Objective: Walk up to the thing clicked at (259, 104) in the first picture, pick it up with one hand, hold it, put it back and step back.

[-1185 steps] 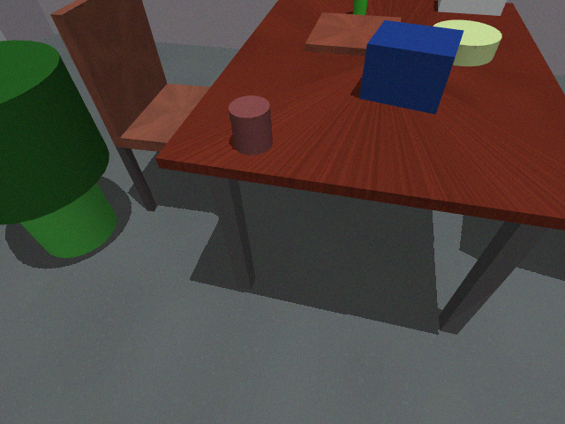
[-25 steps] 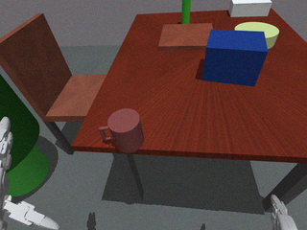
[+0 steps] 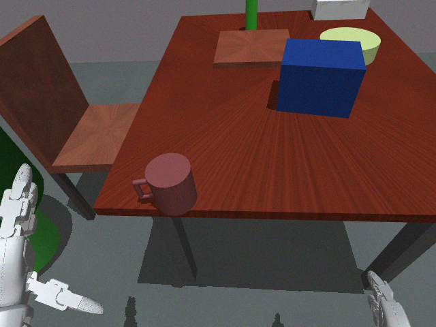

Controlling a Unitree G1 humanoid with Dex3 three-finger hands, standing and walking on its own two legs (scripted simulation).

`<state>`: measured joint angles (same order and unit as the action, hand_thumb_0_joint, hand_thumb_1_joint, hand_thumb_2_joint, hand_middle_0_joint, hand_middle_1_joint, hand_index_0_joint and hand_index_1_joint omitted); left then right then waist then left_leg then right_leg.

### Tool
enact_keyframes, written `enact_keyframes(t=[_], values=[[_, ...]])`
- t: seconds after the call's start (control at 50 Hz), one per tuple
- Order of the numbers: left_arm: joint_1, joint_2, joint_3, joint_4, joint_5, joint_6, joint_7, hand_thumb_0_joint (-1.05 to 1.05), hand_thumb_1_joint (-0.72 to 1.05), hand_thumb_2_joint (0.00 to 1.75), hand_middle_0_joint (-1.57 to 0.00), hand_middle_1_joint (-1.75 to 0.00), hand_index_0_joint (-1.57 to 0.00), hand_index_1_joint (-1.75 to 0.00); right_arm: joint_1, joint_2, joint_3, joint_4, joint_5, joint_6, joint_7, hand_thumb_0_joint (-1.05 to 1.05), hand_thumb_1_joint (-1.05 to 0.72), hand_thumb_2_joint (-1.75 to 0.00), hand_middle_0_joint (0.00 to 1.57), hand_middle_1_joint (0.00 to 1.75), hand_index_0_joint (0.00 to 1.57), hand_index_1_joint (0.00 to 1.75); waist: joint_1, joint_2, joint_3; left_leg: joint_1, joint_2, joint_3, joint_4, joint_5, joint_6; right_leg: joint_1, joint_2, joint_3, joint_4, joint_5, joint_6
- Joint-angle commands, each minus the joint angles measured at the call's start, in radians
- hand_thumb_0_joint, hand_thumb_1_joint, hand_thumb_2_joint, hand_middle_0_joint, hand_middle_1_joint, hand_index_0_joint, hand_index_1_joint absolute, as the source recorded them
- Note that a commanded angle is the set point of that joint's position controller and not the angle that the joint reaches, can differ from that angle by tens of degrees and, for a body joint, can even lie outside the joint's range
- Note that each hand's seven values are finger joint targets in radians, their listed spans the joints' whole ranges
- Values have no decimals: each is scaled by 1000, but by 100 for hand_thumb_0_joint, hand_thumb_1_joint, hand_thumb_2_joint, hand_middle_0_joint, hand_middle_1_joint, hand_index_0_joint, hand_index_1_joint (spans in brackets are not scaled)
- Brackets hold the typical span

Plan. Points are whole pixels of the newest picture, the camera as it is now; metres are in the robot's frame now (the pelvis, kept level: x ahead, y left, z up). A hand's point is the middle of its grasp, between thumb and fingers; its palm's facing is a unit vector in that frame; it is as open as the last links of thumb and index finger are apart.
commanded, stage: home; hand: left
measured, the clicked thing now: (165, 185) +0.40 +0.16 +0.03
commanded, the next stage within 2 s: none
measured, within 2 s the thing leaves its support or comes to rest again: neither
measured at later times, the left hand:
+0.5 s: hand (150, 315) +0.17 +0.18 -0.08, palm faces +0.08 -0.98 -0.19, open 17.6 cm
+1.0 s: hand (146, 319) +0.17 +0.19 -0.11, palm faces -0.02 -0.95 -0.30, open 17.5 cm
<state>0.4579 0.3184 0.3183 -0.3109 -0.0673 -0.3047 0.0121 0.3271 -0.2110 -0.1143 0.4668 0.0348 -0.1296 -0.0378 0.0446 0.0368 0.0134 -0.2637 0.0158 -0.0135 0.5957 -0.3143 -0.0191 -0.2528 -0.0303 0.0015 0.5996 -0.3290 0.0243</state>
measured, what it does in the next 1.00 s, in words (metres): stands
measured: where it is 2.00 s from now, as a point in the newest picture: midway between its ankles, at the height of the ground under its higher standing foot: outside the picture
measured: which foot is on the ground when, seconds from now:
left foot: down 0.00-1.00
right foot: down 0.00-1.00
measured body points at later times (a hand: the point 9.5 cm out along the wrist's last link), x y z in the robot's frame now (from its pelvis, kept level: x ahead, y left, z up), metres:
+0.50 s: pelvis +0.01 +0.00 +0.00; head +0.04 +0.00 +0.45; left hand +0.16 +0.23 -0.07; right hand +0.18 -0.23 -0.08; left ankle +0.00 +0.13 -0.73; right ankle +0.00 -0.13 -0.73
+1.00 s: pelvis +0.01 +0.00 +0.00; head +0.03 +0.00 +0.45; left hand +0.17 +0.24 -0.09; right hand +0.15 -0.25 -0.11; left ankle +0.00 +0.13 -0.73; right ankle +0.00 -0.13 -0.73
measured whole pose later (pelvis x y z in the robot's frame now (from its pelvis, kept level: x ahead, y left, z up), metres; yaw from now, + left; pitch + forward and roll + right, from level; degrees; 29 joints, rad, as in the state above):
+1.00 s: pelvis +0.01 +0.00 +0.00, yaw +0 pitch +1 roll +0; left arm 0.24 0.24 -0.02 0.56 0.04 -0.06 0.06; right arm 0.19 -0.24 0.00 0.72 -0.03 -0.04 -0.02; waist -0.01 0.00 0.01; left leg -0.32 0.02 -0.01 0.64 -0.34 -0.02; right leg -0.31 -0.02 0.01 0.64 -0.35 0.02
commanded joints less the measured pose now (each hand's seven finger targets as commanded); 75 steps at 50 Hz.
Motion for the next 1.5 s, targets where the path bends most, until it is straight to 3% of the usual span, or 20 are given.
enact_keyframes(t=[0.0, 0.04, 0.08, 0.12, 0.16, 0.18, 0.28, 0.42, 0.44, 0.46, 0.5, 0.56, 0.7, 0.88, 0.9, 0.94, 1.0, 1.06, 1.24, 1.48], values=[[-11, 90, 11, -137, -1, -54, 2, 0, -52, 8, -5, -6, -6, -6, -138, -22, 46, -140, -7, -51, 11, 0, -20, -50, 13, 18, 13, 18, 36, 1, -38, -8, -25, 43, -116, 131, 22, -10, 24, -59, -115, 114, -19], [80, 68, -13, 25, 9, -35, -2, 0, -55, 6, -5, -6, -5, -5, -94, -117, -30, -100, -18, -44, 2, 0, -28, -54, 14, 20, 14, 20, -4, -55, -28, 3, -19, 41, -109, 140, 26, -24, 27, -59, -117, 128, -16], [13, 77, -34, -74, 11, -41, -5, 0, -55, 6, -5, -5, -5, -5, -102, -97, -7, -112, -17, -47, 5, 0, -34, -58, 14, 21, 14, 21, -5, -25, -91, 39, -23, 47, -99, 185, 24, -14, 24, -57, -110, 177, -16], [35, 69, -63, -2, 23, -19, -1, 0, -56, 5, -5, -5, -5, -5, -113, -153, -55, -122, -20, -46, -10, 0, -46, -65, 16, 23, 16, 23, -28, -52, -130, 71, -23, 46, -89, 243, 26, -9, 24, -58, -101, 236, -13], [36, 18, -115, 98, 30, 10, 0, 0, -59, 3, -5, -5, -5, -5, -102, -115, -27, -82, -24, -45, -12, 0, -59, -72, 17, 25, 17, 25, -40, -77, -102, 62, -18, 35, -91, 235, 26, -28, 28, -62, -100, 229, -11], [-8, 29, -124, 65, 31, 14, 4, 0, -60, 2, -5, -4, -5, -4, -151, -91, 0, -90, -19, -46, -13, 0, -65, -76, 18, 26, 18, 26, -22, -37, -86, 50, -20, 38, -97, 221, 23, -35, 24, -61, -100, 211, -14], [-71, -23, -222, 258, 49, 47, 10, 0, -60, 3, -5, -4, -5, -4, -144, -30, 67, -62, -21, -42, -19, 0, -88, -89, 20, 30, 20, 30, -44, -26, -101, 28, -17, 35, -93, 177, 24, -52, 23, -63, -92, 173, -19], [-160, -3, -232, 532, 59, 110, 22, 0, -57, 4, -5, -5, -5, -5, -137, -83, 49, -72, -28, -23, -31, 0, -90, -90, 20, 30, 20, 30, -50, -22, -166, 28, -18, 46, -50, 293, 18, -27, 16, -50, -61, 301, -18], [-204, 84, -102, 457, 62, 102, 60, 0, -61, 0, -4, -4, -4, -4, -126, -135, 52, 46, -32, -16, -37, 0, -89, -90, 20, 30, 20, 30, -15, 13, -182, 29, -25, 43, -39, 272, 14, 3, 24, -48, -58, 280, -22], [-170, 6, -202, 537, 66, 115, 56, 0, -60, 2, -4, -4, -5, -4, -135, -114, 67, 32, -29, -13, -39, 0, -89, -90, 20, 30, 20, 30, -38, 18, -134, 16, -28, 53, -41, 251, 13, -16, 21, -41, -67, 265, -23], [-188, -44, -257, 560, 63, 135, 60, 0, -61, 2, -4, -4, -4, -4, -155, -101, 74, 24, -29, -17, -42, 0, -89, -90, 20, 30, 20, 30, -49, 0, -140, 15, -25, 53, -34, 265, 15, -20, 23, -46, -60, 286, -21], [-229, -10, -230, 563, 63, 145, 76, 0, -59, 3, -5, -4, -5, -4, -165, -113, 70, 40, -27, -10, -42, 0, -90, -90, 20, 30, 20, 30, -38, 21, -131, 3, -19, 49, -44, 241, 9, -24, 30, -51, -58, 251, -26], [-202, -67, -281, 608, 59, 170, 85, 0, -57, 4, -5, -5, -5, -5, -172, -128, 60, 46, -25, 4, -30, 0, -90, -90, 20, 30, 20, 30, -43, -38, -138, 9, -5, 42, -43, 282, 5, -18, 46, -64, -49, 278, -27], [-240, -32, -257, 577, 63, 184, 100, 0, -55, 5, -5, -5, -5, -5, -176, -125, 64, 45, -24, 12, -26, 0, -90, -90, 20, 30, 20, 30, -41, -26, -142, 5, -10, 50, -54, 218, 9, -15, 41, -52, -67, 225, -24], [-190, 189, -226, 819, 131, 213, 70, 0, -51, 8, -5, -6, -6, -5, -142, -275, 22, 169, -97, 50, -1, 0, -90, -90, 20, 30, 20, 30, -48, -50, -140, 28, 68, -39, -5, 346, 40, -5, -63, 32, -18, 377, -67], [-171, 176, -232, 850, 123, 226, 51, 0, -56, 5, -5, -5, -5, -5, -138, -270, 23, 188, -87, 76, 16, 0, -90, -90, 20, 30, 20, 30, -39, -44, -184, 36, 69, -43, 16, 422, 63, 46, -77, 45, 1, 464, -81], [-238, 162, -262, 912, 102, 229, 33, 0, -54, 6, -5, -5, -5, -5, -166, -266, 34, 223, -67, 84, 32, 0, -90, -90, 20, 30, 20, 30, -47, -49, -104, 4, 65, -55, -46, 236, 62, -4, -70, 45, -54, 268, -73], [-282, 191, -276, 992, 105, 233, 27, 0, -55, 5, -5, -5, -5, -5, -189, -272, 41, 277, -68, 92, 40, 0, -90, -90, 20, 30, 20, 30, -56, -47, -48, 3, 60, -63, -82, 151, 56, -37, -71, 59, -112, 166, -72], [-313, 242, -297, 1202, 90, 253, 19, 0, -58, 4, -5, -4, -5, -4, -211, -312, 65, 444, -57, 102, 41, 0, -90, -90, 20, 30, 20, 30, -48, -18, -75, 96, 83, -92, -171, 279, 48, 75, -81, 64, -183, 263, -62], [-328, 267, -305, 1358, 85, 267, 12, 0, -57, 4, -5, -5, -5, -4, -226, -350, 82, 569, -54, 109, 35, 0, -90, -90, 20, 30, 20, 30, -37, -38, -5, 98, 88, -103, -285, 156, 43, 103, -85, 70, -290, 153, -46]])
